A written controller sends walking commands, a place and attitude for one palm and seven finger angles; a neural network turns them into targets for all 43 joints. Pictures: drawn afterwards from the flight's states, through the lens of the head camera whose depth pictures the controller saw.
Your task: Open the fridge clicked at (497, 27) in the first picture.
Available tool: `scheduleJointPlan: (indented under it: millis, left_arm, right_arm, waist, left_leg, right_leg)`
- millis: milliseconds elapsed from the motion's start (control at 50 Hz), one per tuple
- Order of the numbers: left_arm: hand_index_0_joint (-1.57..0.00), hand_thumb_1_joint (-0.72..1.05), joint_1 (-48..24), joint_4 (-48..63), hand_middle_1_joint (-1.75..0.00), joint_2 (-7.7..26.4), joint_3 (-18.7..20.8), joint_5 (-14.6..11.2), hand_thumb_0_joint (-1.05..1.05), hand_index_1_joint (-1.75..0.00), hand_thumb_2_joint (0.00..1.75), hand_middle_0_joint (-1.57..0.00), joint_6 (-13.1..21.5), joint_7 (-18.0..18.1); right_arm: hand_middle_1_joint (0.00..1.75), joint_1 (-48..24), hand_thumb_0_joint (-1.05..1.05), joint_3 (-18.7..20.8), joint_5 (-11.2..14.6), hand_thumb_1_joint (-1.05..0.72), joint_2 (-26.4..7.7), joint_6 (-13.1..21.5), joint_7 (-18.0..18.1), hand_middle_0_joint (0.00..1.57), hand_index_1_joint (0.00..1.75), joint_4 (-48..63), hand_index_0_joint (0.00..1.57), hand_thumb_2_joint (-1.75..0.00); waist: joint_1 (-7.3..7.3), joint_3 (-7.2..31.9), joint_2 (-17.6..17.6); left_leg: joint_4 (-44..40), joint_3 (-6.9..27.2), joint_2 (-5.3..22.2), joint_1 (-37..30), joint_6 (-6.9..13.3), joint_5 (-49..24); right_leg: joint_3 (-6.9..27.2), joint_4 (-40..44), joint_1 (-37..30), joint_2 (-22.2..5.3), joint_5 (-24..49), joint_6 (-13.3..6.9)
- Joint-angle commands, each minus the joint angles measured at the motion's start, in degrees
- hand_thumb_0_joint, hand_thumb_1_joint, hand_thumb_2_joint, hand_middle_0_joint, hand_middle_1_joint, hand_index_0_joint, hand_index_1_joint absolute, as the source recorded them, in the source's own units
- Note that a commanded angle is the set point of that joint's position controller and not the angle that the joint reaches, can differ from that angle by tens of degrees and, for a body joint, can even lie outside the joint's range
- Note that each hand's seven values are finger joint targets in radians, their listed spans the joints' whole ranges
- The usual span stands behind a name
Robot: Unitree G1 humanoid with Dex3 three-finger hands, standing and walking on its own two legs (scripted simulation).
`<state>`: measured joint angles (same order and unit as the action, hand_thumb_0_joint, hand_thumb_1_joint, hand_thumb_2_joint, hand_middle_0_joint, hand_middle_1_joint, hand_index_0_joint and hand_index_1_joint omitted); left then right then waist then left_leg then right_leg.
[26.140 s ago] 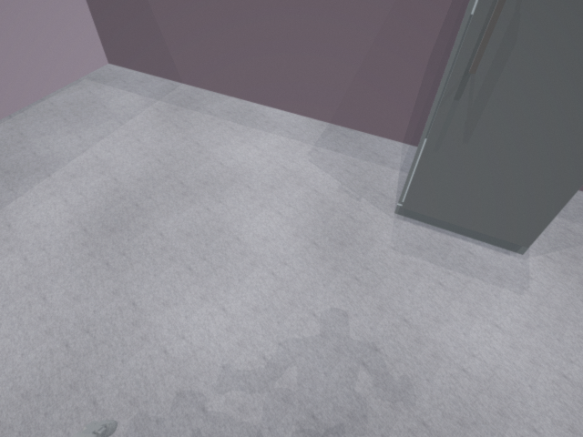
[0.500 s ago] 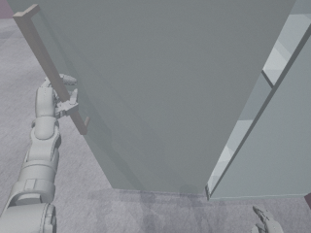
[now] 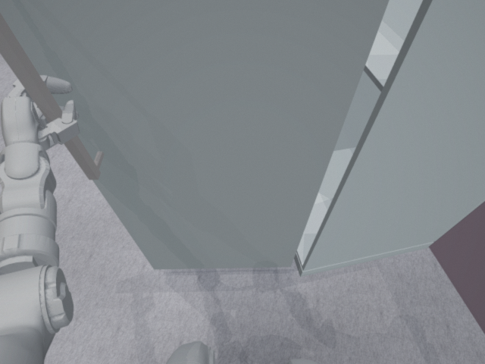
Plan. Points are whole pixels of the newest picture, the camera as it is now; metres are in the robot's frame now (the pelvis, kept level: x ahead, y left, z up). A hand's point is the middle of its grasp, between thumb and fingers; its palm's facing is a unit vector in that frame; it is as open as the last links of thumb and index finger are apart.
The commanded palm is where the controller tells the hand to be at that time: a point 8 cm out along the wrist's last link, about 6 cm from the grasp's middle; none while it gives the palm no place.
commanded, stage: stop walking and hold the door back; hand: left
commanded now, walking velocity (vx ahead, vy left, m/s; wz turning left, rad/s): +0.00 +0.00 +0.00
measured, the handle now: (51, 94) +0.48 +0.28 +0.19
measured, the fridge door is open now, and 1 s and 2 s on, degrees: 79 81 79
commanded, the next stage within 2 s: loosen the grip on the handle in 0.40 s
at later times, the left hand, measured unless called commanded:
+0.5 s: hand (67, 133) +0.43 +0.26 +0.15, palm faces +0.29 -0.92 -0.28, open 5.5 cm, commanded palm +0.40 +0.31 +0.15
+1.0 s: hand (68, 145) +0.43 +0.27 +0.13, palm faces +0.29 -0.91 -0.29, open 13.6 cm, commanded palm +0.39 +0.31 +0.14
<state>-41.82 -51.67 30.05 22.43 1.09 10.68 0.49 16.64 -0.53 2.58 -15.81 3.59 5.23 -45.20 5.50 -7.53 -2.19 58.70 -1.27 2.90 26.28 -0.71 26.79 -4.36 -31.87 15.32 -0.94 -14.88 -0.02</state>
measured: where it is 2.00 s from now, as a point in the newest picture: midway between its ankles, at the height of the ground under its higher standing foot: outside the picture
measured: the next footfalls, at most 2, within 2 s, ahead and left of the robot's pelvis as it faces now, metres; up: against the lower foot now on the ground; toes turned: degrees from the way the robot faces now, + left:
left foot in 0.12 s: +0.11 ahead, +0.12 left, +0.00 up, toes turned +0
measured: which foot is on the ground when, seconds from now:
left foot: up 0.00-0.10, down 0.12-1.00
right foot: down 0.00-1.00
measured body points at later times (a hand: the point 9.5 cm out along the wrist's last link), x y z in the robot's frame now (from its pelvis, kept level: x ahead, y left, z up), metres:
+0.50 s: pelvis +0.01 +0.02 +0.00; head +0.05 +0.01 +0.45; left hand +0.41 +0.31 +0.16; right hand +0.14 -0.23 -0.11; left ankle +0.07 +0.13 -0.73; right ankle +0.00 -0.09 -0.73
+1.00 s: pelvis +0.00 +0.01 -0.01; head +0.04 +0.03 +0.44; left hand +0.41 +0.32 +0.14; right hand +0.06 -0.26 -0.11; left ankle +0.07 +0.12 -0.73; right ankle +0.00 -0.09 -0.73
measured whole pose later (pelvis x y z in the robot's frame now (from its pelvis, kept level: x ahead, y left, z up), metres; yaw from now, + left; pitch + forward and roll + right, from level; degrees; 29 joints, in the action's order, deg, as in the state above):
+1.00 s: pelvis +0.00 +0.01 -0.01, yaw -4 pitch +5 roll -1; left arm -30.7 -42.1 28.9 20.6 2.8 15.3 0.4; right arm 19.0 -0.8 0.2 -15.4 5.6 4.6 -39.7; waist 2.8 1.2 1.0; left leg 36.4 -2.8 2.5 28.6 0.6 12.8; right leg -3.2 -36.5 23.8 0.5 -17.7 -1.1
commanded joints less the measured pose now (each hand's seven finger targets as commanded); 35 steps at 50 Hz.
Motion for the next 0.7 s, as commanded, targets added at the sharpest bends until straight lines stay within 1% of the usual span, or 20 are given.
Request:
scheduleJointPlan:
  millis: [0, 80, 120, 140, 160, 200, 260, 300, 360, 400, 460, 480, 500, 520, 540, 560, 580, 600, 640, 680]
  left_arm:
    - [-0.45, 0.9, -14.74, 11.66, -1.4, 25.55, 9.76, -1.28, 0.0, -1.4, 0.9, -0.45, 2.62, 3.03]
    - [-0.45, 0.9, -11.87, 22.75, -1.4, 19.35, 4.99, -1.44, 0.0, -1.4, 0.9, -0.45, 4.06, 2.94]
    - [-0.45, 0.9, -10.01, 27.94, -1.4, 15.2, 2.69, -2.03, 0.0, -1.4, 0.9, -0.45, 4.53, 2.7]
    - [-0.45, 0.9, -8.31, 27.26, -1.4, 11.79, 0.18, -2.9, 0.0, -1.4, 0.9, -0.45, 4.23, 2.33]
    - [-0.45, 0.9, -4.6, 28.59, -1.4, 12.79, 1.54, -2.02, 0.0, -1.4, 0.9, -0.45, 4.24, 2.49]
    - [-0.45, 0.9, -8.79, 33.45, -1.4, 15.96, 3.16, -1.06, 0.0, -1.4, 0.9, -0.45, 4.95, 3.06]
    - [-0.45, 0.9, -6.34, 37.14, -1.4, 12.38, 0.41, -1.42, 0.0, -1.4, 0.9, -0.45, 3.99, 2.95]
    - [-0.45, 0.9, -7.81, 35.35, -1.4, 12.17, -0.44, -1.33, 0.0, -1.4, 0.9, -0.45, 3.16, 2.96]
    - [-0.45, 0.9, -8.63, 28.87, -1.4, 18.04, 3.67, -1.14, 0.0, -1.4, 0.9, -0.45, 2.1, 3.86]
    - [-0.45, 0.9, -11.93, 26.13, -1.4, 17.33, 3.14, -2.11, 0.0, -1.4, 0.9, -0.45, 1.46, 3.97]
    - [-0.45, 0.9, -12.98, 20.55, -1.4, 15.67, 1.18, -2.38, 0.0, -1.4, 0.9, -0.45, 1.03, 3.84]
    - [-0.45, 0.9, -41.94, 23.22, -1.4, 40.86, 18.96, 4.88, 0.0, -1.4, 0.9, -0.45, 2.01, 2.21]
    - [-0.45, 0.78, -30.53, 7.31, -1.4, 18.86, 4.66, 6.3, 0.0, -1.4, 0.84, -0.45, -1.95, -1.44]
    - [-0.45, 0.66, -20.42, 15.38, -1.4, 16.89, 7.76, 3.9, 0.0, -1.4, 0.78, -0.45, -1.18, -2.06]
    - [-0.45, 0.54, -12.99, 15.88, -1.4, 10.26, 3.0, 3.87, 0.0, -1.4, 0.73, -0.45, -0.53, -3.28]
    - [-0.45, 0.42, -14.82, 20.83, -1.4, 10.49, 2.69, 2.01, 0.0, -1.4, 0.67, -0.45, 1.86, -3.09]
    - [-0.45, 0.3, -10.73, 22.11, -1.4, 11.86, 3.4, 2.48, 0.0, -1.4, 0.61, -0.45, 3.0, -2.29]
    - [-0.45, 0.17, -9.46, 23.72, -1.4, 9.17, 0.21, 3.07, 0.0, -1.4, 0.55, -0.45, 4.15, -1.54]
    - [-0.45, -0.07, -9.79, 20.63, -1.4, 8.51, -1.27, 3.77, 0.0, -1.4, 0.43, -0.45, 5.29, -0.25]
    - [-0.45, -0.31, -9.2, 18.08, -1.4, 9.68, -0.64, 2.56, 0.0, -1.4, 0.32, -0.45, 5.66, 0.11]
  right_arm:
    - [0.3, -2.57, 0.0, 1.07, -0.7, -0.9, -7.62, 3.16, 1.38, 0.2, 0.3, 8.37, 0.2, -0.9]
    - [0.3, -2.43, 0.0, 2.11, -1.33, -0.9, -8.2, 4.05, 1.28, 0.2, 0.3, 10.17, 0.2, -0.9]
    - [0.3, -3.43, 0.0, 2.9, -1.05, -0.9, -9.98, 3.81, 0.59, 0.2, 0.3, 12.28, 0.2, -0.9]
    - [0.3, -4.02, 0.0, 2.63, -0.67, -0.9, -8.88, 3.41, 0.2, 0.2, 0.3, 13.14, 0.2, -0.9]
    - [0.3, -4.59, 0.0, 2.51, -1.87, -0.9, -7.62, 3.4, -0.04, 0.2, 0.3, 13.21, 0.2, -0.9]
    - [0.3, -3.92, 0.0, 2.63, -2.14, -0.9, -8.06, 4.06, 0.03, 0.2, 0.3, 12.73, 0.2, -0.9]
    - [0.3, -3.98, 0.0, 2.7, -1.5, -0.9, -8.27, 4.15, -0.34, 0.2, 0.3, 13.47, 0.2, -0.9]
    - [0.3, -4.23, 0.0, 2.59, -1.44, -0.9, -8.09, 3.87, -0.14, 0.2, 0.3, 13.67, 0.2, -0.9]
    - [0.3, -3.98, 0.0, 2.11, -1.35, -0.9, -7.39, 3.14, 0.78, 0.2, 0.3, 13.37, 0.2, -0.9]
    - [0.3, -4.5, 0.0, 2.07, -0.52, -0.9, -6.94, 3.01, 1.19, 0.2, 0.3, 12.84, 0.2, -0.9]
    - [0.3, -4.43, 0.0, 1.29, -0.61, -0.9, -6.84, 2.58, 1.98, 0.2, 0.3, 11.46, 0.2, -0.9]
    - [0.3, -2.24, 0.0, 6.06, -1.5, -0.9, -7.56, 4.16, -0.73, 0.2, 0.3, 14.01, 0.2, -0.9]
    - [0.3, -4.17, 0.0, 3.58, -4.21, -0.9, -8.11, 6.65, -1.29, 0.2, 0.3, 11.79, 0.2, -0.9]
    - [0.3, -0.54, 0.0, 4.62, -1.93, -0.9, -8.49, 6.19, -0.98, 0.2, 0.3, 10.87, 0.2, -0.9]
    - [0.3, 0.73, 0.0, 4.5, -2.33, -0.9, -7.88, 6.3, -1.53, 0.2, 0.3, 10.79, 0.2, -0.9]
    - [0.3, 0.22, 0.0, 4.3, -2.84, -0.9, -8.23, 6.07, -1.79, 0.2, 0.3, 10.46, 0.2, -0.9]
    - [0.3, -0.57, 0.0, 4.57, -3.53, -0.9, -7.72, 6.02, -2.2, 0.2, 0.3, 11.01, 0.2, -0.9]
    - [0.3, -1.49, 0.0, 4.05, -3.41, -0.9, -7.16, 5.66, -2.67, 0.2, 0.3, 12.19, 0.2, -0.9]
    - [0.3, -1.9, 0.0, 3.68, -2.93, -0.9, -7.8, 4.86, -2.77, 0.2, 0.3, 13.25, 0.2, -0.9]
    - [0.3, -2.74, 0.0, 3.45, -1.95, -0.9, -8.56, 4.2, -2.3, 0.2, 0.3, 14.49, 0.2, -0.9]
  waist:
    - [-5.87, 19.14, 11.97]
    - [-4.12, 20.45, 1.04]
    - [-5.04, 20.43, -11.37]
    - [-4.86, 18.51, -10.82]
    - [-4.78, 17.3, -15.04]
    - [-4.95, 19.26, -14.04]
    - [-4.87, 23.88, -14.9]
    - [-4.88, 25.28, -10.0]
    - [-3.74, 24.5, -0.56]
    - [-4.56, 24.58, 9.05]
    - [-4.68, 23.01, 8.36]
    - [-7.55, 20.7, 13.62]
    - [-1.9, 35.88, 10.76]
    - [-2.89, 38.01, 6.9]
    - [-5.02, 37.08, -2.88]
    - [-5.74, 35.05, -11.26]
    - [-6.48, 31.24, -13.48]
    - [-5.74, 26.78, -11.43]
    - [-3.68, 18.37, 0.6]
    - [-3.48, 15.56, 7.51]
  left_leg:
    - [-11.76, -1.02, 0.9, -2.26, 0.53, -5.94]
    - [-31.66, -1.61, 0.75, -20.09, -0.33, -24.3]
    - [-37.66, 14.23, 11.95, -20.73, 4.84, -32.14]
    - [-39.83, 19.04, 15.37, -19.21, 8.31, -35.72]
    - [-40.69, 19.96, 16.72, -19.86, 9.9, -39.57]
    - [-36.49, 14.86, 15.18, -21.06, 8.66, -44.83]
    - [-29.23, 5.85, 10.74, -25.23, 5.52, -47.23]
    - [-27.09, 4.18, 8.53, -21.42, 3.48, -39.06]
    - [-26.4, -0.2, 3.56, -12.57, 0.35, -26.71]
    - [-23.71, -0.36, 2.01, -10.73, -0.11, -19.97]
    - [-27.18, 0.48, 2.02, -12.05, 0.72, -18.63]
    - [-27.2, -4.93, -0.63, -9.52, 1.19, -21.84]
    - [-31.16, -3.34, -4.25, -12.73, 3.37, -35.75]
    - [-27.29, -0.66, -2.7, -20.04, 3.41, -43.31]
    - [-26.95, 0.56, -1.65, -25.35, 1.8, -46.92]
    - [-27.64, 1.39, -0.9, -29.75, 0.72, -43.73]
    - [-28.0, 1.56, -0.39, -28.52, 0.46, -38.79]
    - [-28.42, 1.28, -0.66, -24.71, 1.01, -32.25]
    - [-29.04, 0.99, -0.85, -14.6, 2.49, -20.68]
    - [-30.28, 0.62, -1.3, -10.21, 3.0, -11.66]
  right_leg:
    - [7.5, 9.58, -10.33, -13.82, 17.37, -7.16]
    - [2.96, 4.23, -3.46, -7.53, 9.77, -2.23]
    - [0.6, -4.67, 1.51, 1.02, -3.38, 1.38]
    - [1.74, -9.1, 2.49, 2.85, -10.87, 1.44]
    - [2.38, -12.51, 5.22, 1.81, -14.42, 1.43]
    - [2.87, -9.23, 3.62, 0.44, -12.36, 1.28]
    - [1.02, 2.16, -1.32, 1.04, -3.85, 1.15]
    - [2.7, 8.52, -7.65, -0.35, 5.15, 0.95]
    - [8.99, 6.44, -12.51, -8.68, 26.16, -1.5]
    - [10.72, 6.2, -12.85, -10.26, 29.9, -1.9]
    - [9.03, 6.22, -10.6, -10.21, 26.05, -1.42]
    - [8.98, 9.71, -9.78, -6.25, 26.84, 1.62]
    - [1.91, -1.67, -6.81, -0.22, 37.06, -1.49]
    - [-0.27, -2.06, -0.68, 0.6, 29.87, -0.49]
    - [-0.34, -0.71, 2.97, 0.57, 22.67, -0.5]
    - [0.48, 1.66, 6.6, 0.98, 15.05, -0.36]
    - [0.59, 2.7, 8.02, 1.17, 9.85, -1.07]
    - [0.48, 3.08, 9.1, 1.45, 7.36, -1.4]
    - [0.1, 3.86, 9.3, 1.44, 3.15, -1.26]
    - [1.18, 4.85, 10.17, 1.19, -3.19, -0.41]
